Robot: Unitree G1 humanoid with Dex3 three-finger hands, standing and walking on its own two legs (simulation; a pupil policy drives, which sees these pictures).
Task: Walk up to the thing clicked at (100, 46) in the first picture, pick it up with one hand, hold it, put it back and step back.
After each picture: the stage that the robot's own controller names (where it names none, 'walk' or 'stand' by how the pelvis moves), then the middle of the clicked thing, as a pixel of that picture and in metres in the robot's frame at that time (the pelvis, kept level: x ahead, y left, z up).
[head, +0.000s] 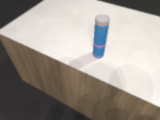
stand; (100, 38) +0.67 -0.07 -0.05
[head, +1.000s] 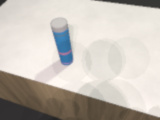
walk; (63, 44) +0.56 +0.14 -0.03
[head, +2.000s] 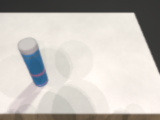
stand; (35, 65) +0.46 +0.22 -0.02
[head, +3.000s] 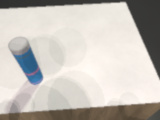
stand; (28, 63) +0.45 +0.25 -0.04
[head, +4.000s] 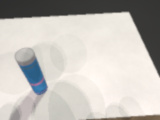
stand; (33, 74) +0.42 +0.23 -0.04
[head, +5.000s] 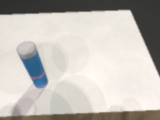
stand; (34, 67) +0.45 +0.23 -0.04
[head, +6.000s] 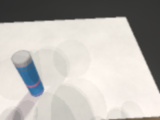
stand; (30, 76) +0.43 +0.26 -0.05
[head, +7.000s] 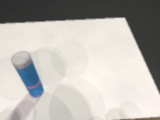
stand; (30, 77) +0.42 +0.26 -0.05
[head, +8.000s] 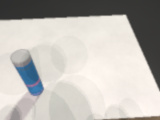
rise first; (29, 75) +0.42 +0.25 -0.05
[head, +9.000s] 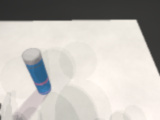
rise first; (38, 73) +0.43 +0.24 -0.04
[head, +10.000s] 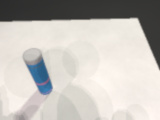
go down; (39, 74) +0.43 +0.24 -0.04
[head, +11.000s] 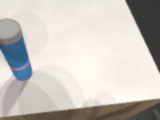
go down; (16, 55) +0.43 +0.21 +0.02
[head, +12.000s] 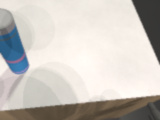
close in; (11, 47) +0.44 +0.22 +0.04
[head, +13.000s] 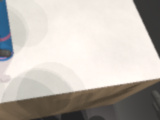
close; out of the picture +0.49 +0.21 +0.08
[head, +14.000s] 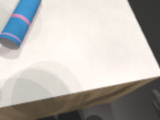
lift; (23, 16) +0.60 +0.14 -0.02
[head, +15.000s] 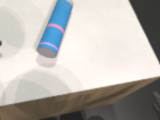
lift; (57, 25) +0.56 +0.03 -0.02
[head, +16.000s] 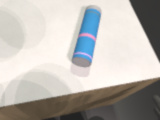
lift; (88, 34) +0.52 -0.08 -0.02
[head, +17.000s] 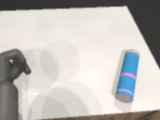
lift; (128, 73) +0.44 -0.20 -0.07
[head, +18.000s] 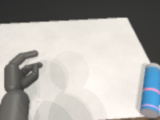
stand; (151, 88) +0.40 -0.29 -0.10
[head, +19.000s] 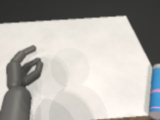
stand; (159, 89) +0.39 -0.32 -0.11
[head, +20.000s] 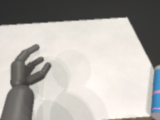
stand; out of the picture +0.39 -0.32 -0.11
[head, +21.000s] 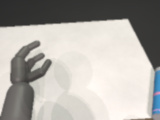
stand; out of the picture +0.39 -0.33 -0.11
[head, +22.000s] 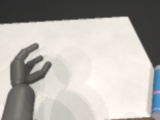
stand; out of the picture +0.39 -0.32 -0.11
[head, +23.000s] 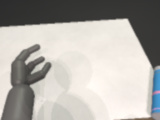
stand; out of the picture +0.39 -0.33 -0.11
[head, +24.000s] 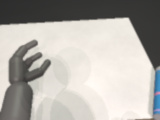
close; out of the picture +0.38 -0.33 -0.11
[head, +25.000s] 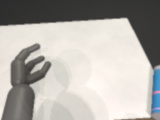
stand; out of the picture +0.39 -0.33 -0.11
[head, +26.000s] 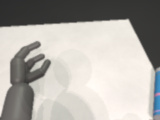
stand; out of the picture +0.38 -0.33 -0.11
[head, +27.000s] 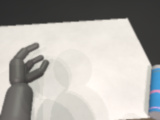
stand; (158, 90) +0.40 -0.32 -0.11
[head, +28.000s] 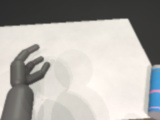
close; (158, 90) +0.40 -0.31 -0.11
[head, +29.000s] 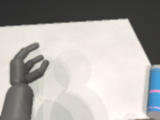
stand; (156, 90) +0.40 -0.31 -0.11
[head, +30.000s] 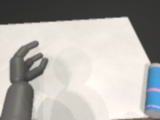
stand; (155, 88) +0.40 -0.30 -0.11
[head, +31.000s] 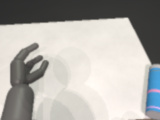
stand; (155, 89) +0.40 -0.30 -0.11
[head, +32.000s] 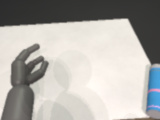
stand; (156, 89) +0.40 -0.31 -0.11
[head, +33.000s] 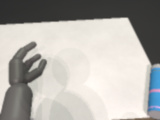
stand; (157, 89) +0.40 -0.31 -0.11
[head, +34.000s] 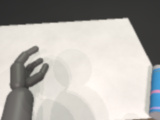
stand; (159, 90) +0.39 -0.32 -0.11
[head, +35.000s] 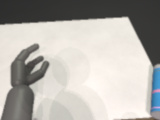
stand; out of the picture +0.39 -0.32 -0.11
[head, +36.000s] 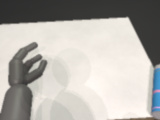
stand; out of the picture +0.39 -0.33 -0.11
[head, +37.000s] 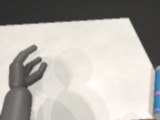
stand; out of the picture +0.39 -0.33 -0.11
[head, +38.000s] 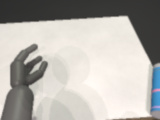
stand; out of the picture +0.39 -0.32 -0.11
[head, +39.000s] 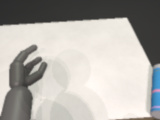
stand; out of the picture +0.40 -0.32 -0.11
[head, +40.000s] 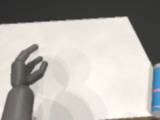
stand; out of the picture +0.40 -0.33 -0.11
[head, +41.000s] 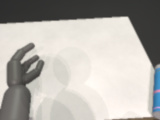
stand; out of the picture +0.39 -0.33 -0.11
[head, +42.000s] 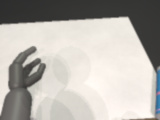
stand; out of the picture +0.39 -0.34 -0.11
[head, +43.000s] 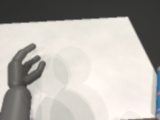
stand; out of the picture +0.38 -0.34 -0.11
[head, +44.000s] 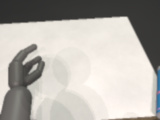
stand; out of the picture +0.39 -0.34 -0.11
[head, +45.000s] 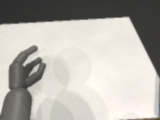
stand; out of the picture +0.38 -0.35 -0.11
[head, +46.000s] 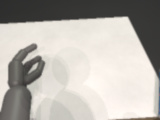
stand; out of the picture +0.38 -0.35 -0.11
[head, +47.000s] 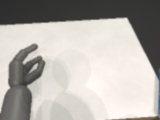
stand; out of the picture +0.39 -0.35 -0.11
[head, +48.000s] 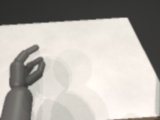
stand; out of the picture +0.38 -0.36 -0.11
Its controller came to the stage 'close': yes
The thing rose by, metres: 0.00
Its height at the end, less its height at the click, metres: -0.09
